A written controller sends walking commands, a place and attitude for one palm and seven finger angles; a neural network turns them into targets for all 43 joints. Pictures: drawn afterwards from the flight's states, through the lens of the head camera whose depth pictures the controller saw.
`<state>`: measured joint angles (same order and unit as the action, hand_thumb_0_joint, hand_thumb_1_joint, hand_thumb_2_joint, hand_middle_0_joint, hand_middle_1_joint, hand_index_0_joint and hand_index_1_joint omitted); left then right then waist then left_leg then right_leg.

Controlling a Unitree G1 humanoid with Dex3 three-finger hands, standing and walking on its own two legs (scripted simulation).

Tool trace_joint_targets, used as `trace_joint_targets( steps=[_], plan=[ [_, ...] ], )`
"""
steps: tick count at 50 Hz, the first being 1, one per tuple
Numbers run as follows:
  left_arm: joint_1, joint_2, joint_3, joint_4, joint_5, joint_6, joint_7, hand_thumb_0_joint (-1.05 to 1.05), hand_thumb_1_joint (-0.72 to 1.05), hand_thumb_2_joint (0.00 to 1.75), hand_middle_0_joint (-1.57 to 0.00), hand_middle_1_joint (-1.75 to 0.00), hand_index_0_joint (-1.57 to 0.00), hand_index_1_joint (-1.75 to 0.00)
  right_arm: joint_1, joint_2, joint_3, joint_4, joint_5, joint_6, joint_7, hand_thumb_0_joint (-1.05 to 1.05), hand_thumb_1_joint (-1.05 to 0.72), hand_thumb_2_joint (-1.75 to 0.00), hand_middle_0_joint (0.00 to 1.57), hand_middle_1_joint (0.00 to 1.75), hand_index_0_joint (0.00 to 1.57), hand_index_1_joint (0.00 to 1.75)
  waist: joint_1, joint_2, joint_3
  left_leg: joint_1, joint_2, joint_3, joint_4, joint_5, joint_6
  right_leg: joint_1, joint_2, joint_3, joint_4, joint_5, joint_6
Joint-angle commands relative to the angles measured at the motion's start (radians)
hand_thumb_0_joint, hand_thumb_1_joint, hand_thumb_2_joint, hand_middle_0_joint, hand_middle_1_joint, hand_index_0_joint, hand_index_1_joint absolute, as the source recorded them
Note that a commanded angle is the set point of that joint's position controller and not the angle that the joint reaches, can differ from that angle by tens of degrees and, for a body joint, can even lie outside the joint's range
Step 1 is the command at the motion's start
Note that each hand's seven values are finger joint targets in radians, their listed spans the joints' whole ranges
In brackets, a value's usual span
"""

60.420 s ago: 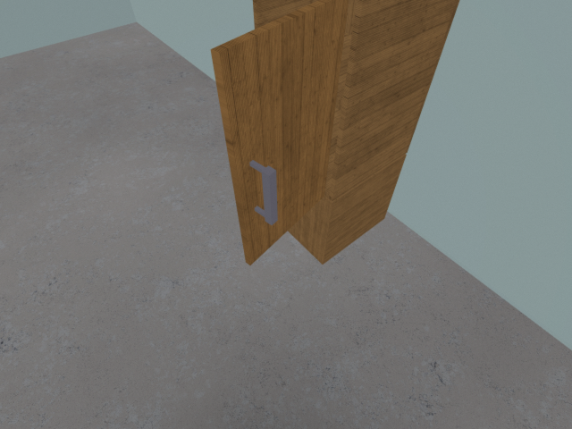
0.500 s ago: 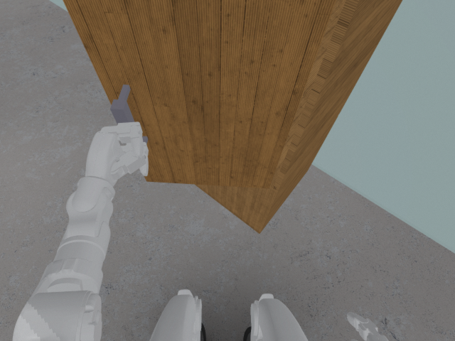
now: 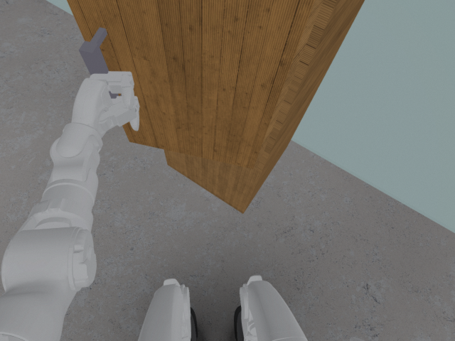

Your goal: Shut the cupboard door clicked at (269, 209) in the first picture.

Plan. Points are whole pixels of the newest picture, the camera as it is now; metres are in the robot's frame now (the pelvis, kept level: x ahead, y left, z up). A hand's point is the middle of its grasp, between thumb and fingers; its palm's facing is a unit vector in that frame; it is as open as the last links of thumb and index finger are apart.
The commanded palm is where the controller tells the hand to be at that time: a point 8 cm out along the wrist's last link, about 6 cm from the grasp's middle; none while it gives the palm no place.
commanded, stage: push the door shut along its arc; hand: left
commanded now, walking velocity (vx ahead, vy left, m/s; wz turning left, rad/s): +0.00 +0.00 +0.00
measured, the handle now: (109, 77) +0.57 +0.18 +0.06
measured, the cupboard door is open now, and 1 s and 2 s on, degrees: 22 7 2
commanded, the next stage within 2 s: pull the fist back off the door in 0.92 s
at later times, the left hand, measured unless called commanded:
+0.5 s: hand (155, 83) +0.55 +0.10 +0.07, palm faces -0.35 -0.94 -0.03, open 3.1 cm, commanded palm +0.55 +0.13 +0.06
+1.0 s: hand (173, 69) +0.58 +0.06 +0.07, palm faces -0.43 -0.90 -0.03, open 3.5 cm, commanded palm +0.61 +0.07 +0.06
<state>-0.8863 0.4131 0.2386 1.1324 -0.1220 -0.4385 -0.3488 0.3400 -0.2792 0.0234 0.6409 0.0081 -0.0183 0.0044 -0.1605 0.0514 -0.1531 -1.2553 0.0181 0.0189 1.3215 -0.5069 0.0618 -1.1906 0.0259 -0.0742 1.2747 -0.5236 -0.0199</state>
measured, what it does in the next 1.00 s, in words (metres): stands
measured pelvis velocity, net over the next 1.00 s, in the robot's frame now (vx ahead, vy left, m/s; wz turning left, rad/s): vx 0.00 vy -0.01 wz -0.03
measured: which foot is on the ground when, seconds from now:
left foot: down 0.00-1.00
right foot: down 0.00-1.00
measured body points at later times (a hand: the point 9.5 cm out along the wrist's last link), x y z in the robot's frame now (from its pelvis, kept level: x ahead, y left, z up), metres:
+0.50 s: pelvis +0.00 -0.01 -0.01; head +0.17 +0.01 +0.41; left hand +0.56 +0.15 +0.07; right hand +0.01 -0.27 -0.12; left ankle +0.05 +0.08 -0.61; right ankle +0.04 -0.12 -0.61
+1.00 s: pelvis +0.00 -0.01 -0.03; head +0.19 +0.02 +0.38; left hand +0.59 +0.12 +0.08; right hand -0.02 -0.28 -0.13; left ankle +0.05 +0.08 -0.61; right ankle +0.04 -0.12 -0.61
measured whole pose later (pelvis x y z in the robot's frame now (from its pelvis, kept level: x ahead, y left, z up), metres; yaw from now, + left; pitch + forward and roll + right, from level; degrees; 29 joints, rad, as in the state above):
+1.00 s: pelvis +0.00 -0.01 -0.03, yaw -2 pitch +32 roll -6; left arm -1.35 0.57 0.17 1.31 -0.04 -0.22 -0.44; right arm 0.35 -0.28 0.05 0.70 -0.03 -0.11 -0.01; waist -0.27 0.06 -0.13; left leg -1.47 0.04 -0.02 1.44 -0.53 0.05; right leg -1.39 0.05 -0.11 1.37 -0.54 -0.04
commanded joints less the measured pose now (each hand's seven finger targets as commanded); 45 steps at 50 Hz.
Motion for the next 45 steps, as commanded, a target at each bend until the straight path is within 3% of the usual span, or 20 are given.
trace_joint_targets(
  steps=[1,6,7,10,11,13,16,17,18,23,25,30,34,38,40,42,45],
  plan=[
    [-0.535,0.168,0.003,-0.198,-0.002,-0.05,-0.012,0.0,0.9,0.9,-1.3,-1.5,-1.3,-1.5,0.146,-0.19,-0.066,-0.054,0.003,-0.015,-0.01,0.0,-0.9,-0.9,0.2,0.3,0.2,0.3,-0.06,0.101,-0.494,0.513,0.018,-0.156,-0.161,0.24,-0.029,0.043,0.019,0.037,-0.161,0.166,-0.025],
    [-0.574,0.212,0.034,-0.169,0.0,-0.025,-0.025,0.0,0.9,0.9,-1.3,-1.5,-1.3,-1.5,0.165,-0.19,-0.062,-0.05,0.0,-0.012,-0.009,0.0,-0.9,-0.9,0.2,0.3,0.2,0.3,-0.068,0.092,-0.525,0.492,0.015,-0.146,-0.134,0.275,-0.023,0.066,0.025,0.042,-0.158,0.19,-0.024],
    [-0.565,0.233,0.052,-0.167,0.002,-0.02,-0.027,0.0,0.9,0.9,-1.3,-1.5,-1.3,-1.5,0.169,-0.19,-0.061,-0.053,-0.001,-0.011,-0.008,0.0,-0.9,-0.9,0.2,0.3,0.2,0.3,-0.06,0.093,-0.53,0.486,0.017,-0.145,-0.133,0.286,-0.024,0.076,0.026,0.04,-0.154,0.196,-0.025],
    [-0.615,0.173,-0.009,-0.203,0.009,-0.021,-0.041,0.0,0.9,0.9,-1.3,-1.5,-1.3,-1.5,0.172,-0.184,-0.064,-0.047,-0.003,-0.013,-0.004,0.0,-0.9,-0.9,0.2,0.3,0.2,0.3,-0.072,0.149,-0.568,0.561,0.021,-0.16,-0.129,0.334,-0.03,0.028,0.025,0.035,-0.148,0.214,-0.026],
    [-0.606,0.186,0.005,-0.199,0.007,-0.015,-0.043,0.0,0.9,0.9,-1.3,-1.5,-1.3,-1.5,0.181,-0.189,-0.068,-0.043,-0.003,-0.012,-0.003,0.0,-0.9,-0.9,0.2,0.3,0.2,0.3,-0.074,0.137,-0.564,0.575,0.025,-0.167,-0.131,0.339,-0.032,0.02,0.026,0.03,-0.15,0.216,-0.026],
    [-0.6,0.212,0.025,-0.135,0.007,0.014,-0.047,0.0,0.9,0.9,-1.3,-1.5,-1.3,-1.5,0.183,-0.19,-0.061,-0.04,0.0,-0.008,-0.004,0.0,-0.9,-0.9,0.2,0.3,0.2,0.3,-0.085,0.088,-0.504,0.487,0.02,-0.147,-0.123,0.293,-0.022,0.046,0.031,0.038,-0.163,0.198,-0.023],
    [-0.657,0.281,0.069,-0.123,0.015,0.03,-0.048,0.0,0.9,0.9,-1.3,-1.5,-1.3,-1.5,0.189,-0.19,-0.052,-0.041,-0.003,-0.012,-0.01,0.0,-0.9,-0.9,0.2,0.3,0.2,0.3,-0.09,0.083,-0.506,0.406,0.015,-0.125,-0.096,0.277,-0.011,0.08,0.032,0.052,-0.156,0.2,-0.021],
    [-0.661,0.301,0.08,-0.139,0.02,0.026,-0.049,0.0,0.9,0.9,-1.3,-1.5,-1.3,-1.5,0.189,-0.189,-0.052,-0.044,-0.005,-0.014,-0.011,0.0,-0.9,-0.9,0.2,0.3,0.2,0.3,-0.081,0.103,-0.528,0.41,0.014,-0.12,-0.09,0.295,-0.012,0.093,0.032,0.056,-0.152,0.215,-0.024],
    [-0.658,0.277,0.059,-0.139,0.021,0.028,-0.056,0.0,0.9,0.9,-1.3,-1.5,-1.3,-1.5,0.188,-0.184,-0.051,-0.047,-0.005,-0.017,-0.008,0.0,-0.9,-0.9,0.2,0.3,0.2,0.3,-0.083,0.106,-0.542,0.411,0.012,-0.119,-0.086,0.304,-0.012,0.097,0.034,0.055,-0.148,0.222,-0.024],
    [-0.682,0.306,0.066,-0.118,0.032,0.043,-0.078,0.0,0.9,0.9,-1.3,-1.5,-1.3,-1.5,0.196,-0.188,-0.051,-0.043,-0.007,-0.022,-0.009,0.0,-0.9,-0.9,0.2,0.3,0.2,0.3,-0.087,0.135,-0.562,0.41,0.015,-0.119,-0.065,0.332,-0.013,0.085,0.038,0.055,-0.133,0.245,-0.024],
    [-0.715,0.286,0.047,-0.119,0.032,0.053,-0.087,0.0,0.9,0.9,-1.3,-1.5,-1.3,-1.5,0.203,-0.191,-0.054,-0.035,-0.007,-0.025,-0.011,0.0,-0.9,-0.9,0.2,0.3,0.2,0.3,-0.104,0.131,-0.577,0.434,0.018,-0.125,-0.055,0.348,-0.012,0.057,0.039,0.05,-0.128,0.253,-0.021],
    [-0.789,0.289,0.031,-0.126,0.031,0.081,-0.111,0.0,0.9,0.9,-1.3,-1.5,-1.3,-1.5,0.211,-0.194,-0.053,-0.023,-0.009,-0.037,-0.019,0.0,-0.9,-0.9,0.2,0.3,0.2,0.3,-0.12,0.141,-0.593,0.428,0.017,-0.125,-0.042,0.344,-0.008,0.047,0.04,0.051,-0.128,0.251,-0.022],
    [-0.873,0.227,-0.026,-0.118,0.032,0.1,-0.115,0.0,0.9,0.9,-1.3,-1.5,-1.3,-1.5,0.222,-0.194,-0.053,0.001,-0.012,-0.053,-0.024,0.0,-0.9,-0.9,0.2,0.3,0.2,0.3,-0.155,0.165,-0.56,0.465,0.02,-0.139,-0.035,0.33,-0.006,-0.042,0.042,0.038,-0.129,0.217,-0.025],
    [-0.929,0.211,-0.045,-0.08,0.041,0.121,-0.112,0.0,0.9,0.9,-1.3,-1.5,-1.3,-1.5,0.228,-0.198,-0.051,0.021,-0.018,-0.068,-0.03,0.0,-0.9,-0.9,0.2,0.3,0.2,0.3,-0.175,0.174,-0.546,0.458,0.019,-0.143,-0.026,0.309,-0.006,-0.076,0.044,0.031,-0.128,0.194,-0.027],
    [-0.965,0.178,-0.068,-0.081,0.042,0.124,-0.112,0.0,0.9,0.9,-1.3,-1.5,-1.3,-1.5,0.228,-0.201,-0.052,0.032,-0.022,-0.078,-0.03,0.0,-0.9,-0.9,0.2,0.3,0.2,0.3,-0.188,0.201,-0.567,0.493,0.022,-0.156,-0.015,0.319,-0.006,-0.128,0.044,0.025,-0.118,0.191,-0.028],
    [-0.984,0.197,-0.061,-0.049,0.047,0.139,-0.111,0.0,0.9,0.9,-1.3,-1.5,-1.3,-1.5,0.236,-0.203,-0.047,0.038,-0.024,-0.083,-0.033,0.0,-0.9,-0.9,0.2,0.3,0.2,0.3,-0.197,0.17,-0.549,0.45,0.02,-0.152,-0.011,0.295,-0.004,-0.112,0.047,0.023,-0.116,0.179,-0.027],
    [-1.031,0.215,-0.055,-0.074,0.056,0.14,-0.112,0.0,0.9,0.9,-1.3,-1.5,-1.3,-1.5,0.237,-0.205,-0.048,0.044,-0.031,-0.096,-0.033,0.0,-0.9,-0.9,0.2,0.3,0.2,0.3,-0.194,0.219,-0.601,0.465,0.017,-0.153,0.004,0.318,-0.004,-0.124,0.047,0.023,-0.099,0.188,-0.03]
  ],
)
